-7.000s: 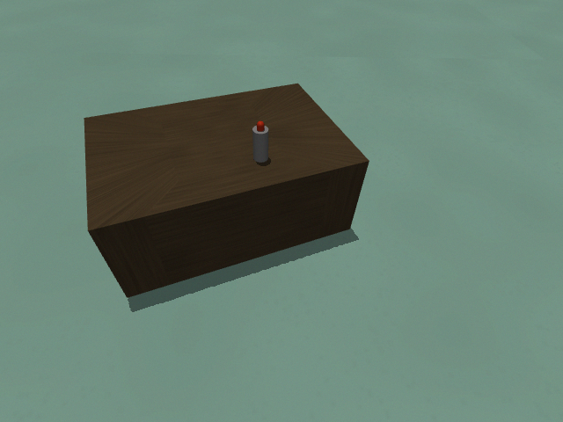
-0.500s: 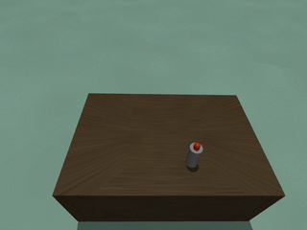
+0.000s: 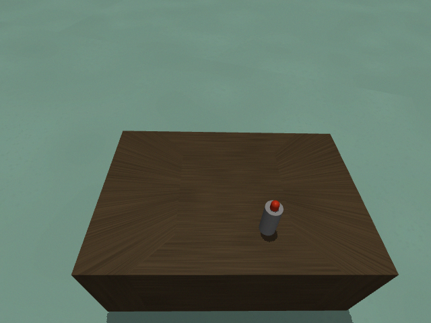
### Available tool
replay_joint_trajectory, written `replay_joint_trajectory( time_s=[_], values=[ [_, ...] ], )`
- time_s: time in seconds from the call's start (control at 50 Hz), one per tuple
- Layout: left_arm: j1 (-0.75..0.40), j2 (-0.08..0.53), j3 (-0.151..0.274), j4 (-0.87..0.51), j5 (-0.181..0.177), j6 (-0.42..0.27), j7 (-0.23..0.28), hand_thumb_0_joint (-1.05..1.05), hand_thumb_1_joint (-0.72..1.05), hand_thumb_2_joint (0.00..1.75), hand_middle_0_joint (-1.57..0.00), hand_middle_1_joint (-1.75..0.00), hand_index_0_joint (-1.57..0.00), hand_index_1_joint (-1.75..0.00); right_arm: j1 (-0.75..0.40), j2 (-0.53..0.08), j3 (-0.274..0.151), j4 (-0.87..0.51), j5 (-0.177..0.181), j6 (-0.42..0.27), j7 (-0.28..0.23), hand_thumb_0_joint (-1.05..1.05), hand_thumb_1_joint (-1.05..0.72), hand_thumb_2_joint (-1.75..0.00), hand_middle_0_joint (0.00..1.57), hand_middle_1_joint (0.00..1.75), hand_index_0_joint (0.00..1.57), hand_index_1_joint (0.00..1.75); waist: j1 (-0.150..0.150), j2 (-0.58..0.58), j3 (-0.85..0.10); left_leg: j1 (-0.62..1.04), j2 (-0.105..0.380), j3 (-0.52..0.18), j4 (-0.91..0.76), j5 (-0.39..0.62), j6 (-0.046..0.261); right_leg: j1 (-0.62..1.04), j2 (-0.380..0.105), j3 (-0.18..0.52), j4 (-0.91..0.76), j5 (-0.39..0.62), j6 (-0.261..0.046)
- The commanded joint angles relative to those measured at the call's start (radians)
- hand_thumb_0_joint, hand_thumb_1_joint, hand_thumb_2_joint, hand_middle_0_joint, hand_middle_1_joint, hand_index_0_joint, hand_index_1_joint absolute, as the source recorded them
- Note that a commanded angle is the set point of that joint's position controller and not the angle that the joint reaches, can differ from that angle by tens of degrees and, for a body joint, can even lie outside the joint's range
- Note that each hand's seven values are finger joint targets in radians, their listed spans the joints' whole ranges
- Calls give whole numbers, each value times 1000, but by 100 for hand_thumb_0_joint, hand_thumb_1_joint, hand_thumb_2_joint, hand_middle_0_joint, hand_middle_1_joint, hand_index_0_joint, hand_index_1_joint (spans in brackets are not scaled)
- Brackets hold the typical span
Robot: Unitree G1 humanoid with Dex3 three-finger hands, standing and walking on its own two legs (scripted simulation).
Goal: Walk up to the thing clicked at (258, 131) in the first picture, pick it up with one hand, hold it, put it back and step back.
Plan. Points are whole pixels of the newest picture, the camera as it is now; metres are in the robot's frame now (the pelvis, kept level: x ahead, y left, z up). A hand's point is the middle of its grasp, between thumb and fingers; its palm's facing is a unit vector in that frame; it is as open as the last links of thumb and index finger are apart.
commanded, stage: stand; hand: right
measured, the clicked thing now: (271, 216) +0.53 -0.19 -0.28
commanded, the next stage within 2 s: go down in 0.04 s
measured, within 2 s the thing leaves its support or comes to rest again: neither
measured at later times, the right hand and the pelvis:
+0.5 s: hand out of the picture +0.16 -0.25 -0.15, palm faces +0.05 +0.95 -0.30, open 13.5 cm; pelvis -0.01 +0.00 -0.02, yaw +1 degrees
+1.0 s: hand out of the picture +0.17 -0.26 -0.15, palm faces +0.08 +0.95 -0.32, open 17.5 cm; pelvis +0.01 +0.00 -0.04, yaw +0 degrees
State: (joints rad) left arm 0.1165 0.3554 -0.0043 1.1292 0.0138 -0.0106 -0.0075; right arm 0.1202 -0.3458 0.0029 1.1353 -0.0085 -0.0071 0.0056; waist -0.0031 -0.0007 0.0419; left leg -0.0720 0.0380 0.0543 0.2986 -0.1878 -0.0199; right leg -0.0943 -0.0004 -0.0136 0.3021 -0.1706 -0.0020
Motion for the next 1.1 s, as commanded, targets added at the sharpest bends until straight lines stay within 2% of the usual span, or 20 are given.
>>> replay_joint_trajectory(
  time_s=[0.0, 0.12, 0.14, 0.16, 0.18, 0.2, 0.24, 0.28, 0.3, 0.34, 0.36, 0.4, 0.54, 0.58, 0.64, 0.74, 0.88, 0.94, 0.98, 1.08],
  values=[
    [-49, 207, 37, -62, -5, -21, 18, 0, 90, 90, -20, -30, -20, -30, -42, -214, -42, -57, -4, -22, -15, 0, -90, -90, 20, 30, 20, 30, -2, 18, -59, 5, 112, -93, -48, 132, 32, -13, -137, 108, -44, 163, -22],
    [-43, 208, 36, -60, -4, -20, 18, 0, 82, 82, -12, -22, -12, -22, -42, -217, -44, -56, -3, -22, -15, 0, -82, -82, 12, 22, 12, 22, 3, 13, -57, 6, 114, -99, -52, 132, 33, -11, -135, 103, -43, 148, -20],
    [-394, 49, 32, -411, -89, -125, 28, 0, 74, 74, -4, -14, -4, -14, -393, -26, -11, -407, 78, -104, -27, 0, -74, -74, 4, 14, 4, 14, 19, -94, -63, -166, -25, -12, 70, 77, 28, -112, -7, -12, 57, 55, -6],
    [-366, 110, 36, -458, -94, -149, 43, 0, 66, 66, -1, -6, 0, -6, -353, -110, -32, -481, 75, -112, -31, 0, -66, -66, 4, 6, 3, 6, 0, -62, -78, -129, -33, -2, 61, 22, 29, -93, -15, 1, 43, 4, -2],
    [-255, 167, 73, -329, -90, -138, 52, 0, 58, 58, -1, -3, 0, -4, -209, -153, -56, -295, 69, -77, -38, 0, -58, -58, 4, 6, 3, 6, -17, -22, -44, -141, -34, 3, 63, -14, 27, -129, -10, 2, 55, -25, -10],
    [-191, 151, 74, -278, -93, -125, 46, 0, 50, 50, -1, -3, -1, -4, -208, -170, -77, -278, 69, -58, -33, 0, -50, -50, 3, 6, 3, 6, 4, -9, -14, -197, -30, 5, 93, -23, 17, -158, 0, -6, 90, -37, -10],
    [-93, 248, 185, -378, -89, -108, 74, 0, 34, 34, -2, -4, -2, -4, -174, -234, -147, -218, 56, -2, -47, 0, -34, -34, 4, 6, 4, 6, 41, 43, -222, -145, -30, 9, 127, 104, 13, -97, -4, 5, 132, 90, -13],
    [-57, 185, 152, -402, -74, -103, 80, 0, 29, 22, -2, -4, -2, -4, -235, -237, -145, -241, 33, 36, -42, 0, -21, -21, 5, 5, 4, 5, 22, 31, -295, -147, -29, -2, 164, 153, 20, -112, -3, 4, 170, 145, -9],
    [-23, 147, 151, -305, -58, -89, 78, 0, 23, 19, -2, -4, -3, -3, -251, -225, -147, -189, 14, 65, -31, 0, -17, -19, 5, 5, 5, 5, 13, 13, -209, -211, -31, -7, 176, 133, 27, -163, -1, 0, 184, 127, -12],
    [14, 129, 171, -334, -35, -89, 64, 0, 9, 16, -3, -5, -4, -4, -161, -225, -186, -169, -6, 114, -5, 0, -7, -14, 6, 4, 5, 4, 13, 33, -239, -220, -38, 0, 207, 140, 27, -183, 3, -5, 220, 125, -16],
    [-8, 187, 204, -479, -35, -97, 59, 0, 2, 14, -4, -5, -5, -4, -123, -235, -199, -224, -5, 142, 4, 0, -1, -12, 6, 4, 5, 4, 20, 49, -331, -174, -37, 1, 210, 171, 22, -153, 6, -8, 229, 147, -15],
    [136, 114, 164, -468, -43, -77, 38, 0, -6, 11, -4, -5, -5, -4, -38, -200, -185, -309, 2, 199, 30, 0, 5, -9, 7, 4, 6, 4, 9, -5, -261, -196, -38, 2, 188, 159, 24, -185, 14, -19, 212, 125, -15],
    [-37, 92, 145, -615, -48, -93, 30, 0, -42, 6, -6, -5, -6, -5, -147, -203, -178, -517, -2, 256, 44, 0, 41, -6, 4, 6, 4, 6, 5, -29, -175, -310, -37, -3, 217, -31, 34, -304, -2, 2, 243, -49, -14],
    [-22, 94, 149, -621, -36, -106, 42, 0, -52, 5, -7, -5, -6, -6, -119, -264, -236, -552, -10, 240, 32, 0, 51, -5, 3, 6, 3, 6, 2, -32, -225, -296, -31, -13, 241, 6, 33, -287, -2, 4, 277, -6, -16],
    [-3, 135, 186, -696, -26, -137, 65, 0, -54, 6, -6, -5, -6, -6, -118, -186, -197, -594, -2, 224, 33, 0, 54, -5, 2, 6, 3, 6, 25, 7, -303, -285, -31, -17, 284, 63, 25, -262, -6, 10, 323, 45, -17],
    [103, 112, 176, -708, -19, -147, 93, 0, -55, 6, -6, -5, -5, -6, -38, -251, -267, -655, -2, 221, 25, 0, 55, -3, 3, 6, 4, 6, 15, -15, -352, -290, -33, -10, 331, 137, 23, -251, -8, 14, 360, 128, -12],
    [172, 78, 158, -693, -21, -133, 97, 0, -54, 5, -6, -5, -5, -6, 7, -246, -259, -731, 0, 276, 52, 0, 58, -2, 3, 6, 4, 6, 17, -88, -262, -364, -41, 6, 361, 98, 32, -304, -15, 17, 370, 122, 1],
    [145, 87, 155, -752, -26, -136, 92, 0, -55, 5, -6, -5, -5, -6, 37, -194, -219, -721, 7, 309, 68, 0, 59, -2, 3, 6, 4, 6, 26, -45, -222, -384, -44, 13, 366, 71, 29, -345, -19, 22, 378, 90, 0],
    [158, 71, 148, -763, -28, -131, 90, 0, -55, 5, -6, -5, -5, -6, 15, -246, -257, -798, 4, 313, 69, 0, 60, -3, 2, 6, 3, 6, 16, -75, -249, -380, -40, 6, 375, 78, 31, -331, -17, 18, 391, 99, 1],
    [184, 87, 163, -848, -31, -132, 95, 0, -54, 4, -6, -5, -5, -6, 93, -229, -269, -812, 13, 338, 75, 0, 61, -3, 2, 6, 3, 6, 17, -19, -296, -365, -39, 8, 399, 114, 22, -328, -15, 24, 428, 133, -4]
  ],
)
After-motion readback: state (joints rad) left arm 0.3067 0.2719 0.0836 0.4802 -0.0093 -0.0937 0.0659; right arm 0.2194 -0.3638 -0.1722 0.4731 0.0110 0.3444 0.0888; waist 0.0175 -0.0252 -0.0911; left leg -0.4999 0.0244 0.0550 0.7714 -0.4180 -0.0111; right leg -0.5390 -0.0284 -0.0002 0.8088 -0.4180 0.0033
